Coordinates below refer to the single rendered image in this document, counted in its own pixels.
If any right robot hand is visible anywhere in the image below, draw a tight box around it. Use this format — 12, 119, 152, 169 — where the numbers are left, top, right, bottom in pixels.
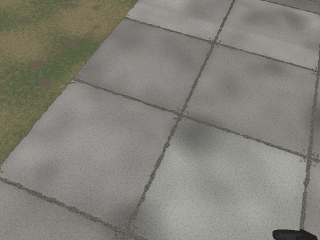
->
272, 229, 318, 240

